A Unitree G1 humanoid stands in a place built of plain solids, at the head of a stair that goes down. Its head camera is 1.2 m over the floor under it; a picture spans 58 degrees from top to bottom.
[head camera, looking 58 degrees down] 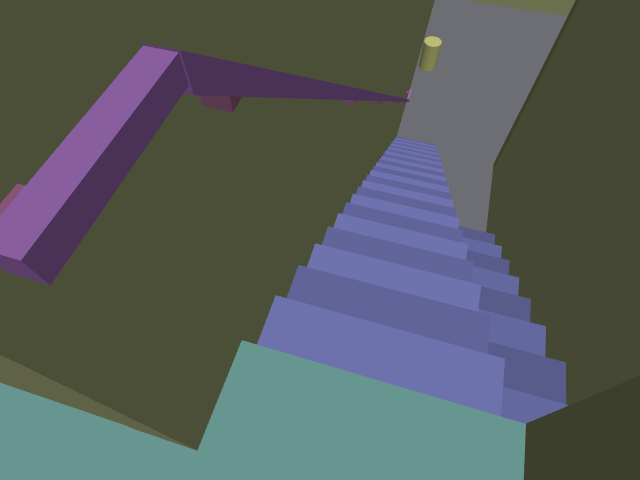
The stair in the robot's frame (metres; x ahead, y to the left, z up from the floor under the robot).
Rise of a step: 0.19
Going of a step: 0.23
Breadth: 0.79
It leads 16 degrees to the right of straight ahead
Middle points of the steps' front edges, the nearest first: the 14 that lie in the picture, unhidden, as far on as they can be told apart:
0.30 -0.15 0.00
0.53 -0.22 -0.19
0.75 -0.29 -0.38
0.98 -0.35 -0.57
1.20 -0.42 -0.76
1.43 -0.49 -0.96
1.65 -0.55 -1.15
1.88 -0.62 -1.34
2.11 -0.69 -1.53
2.33 -0.75 -1.72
2.55 -0.82 -1.91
2.78 -0.89 -2.10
3.01 -0.95 -2.30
3.23 -1.02 -2.49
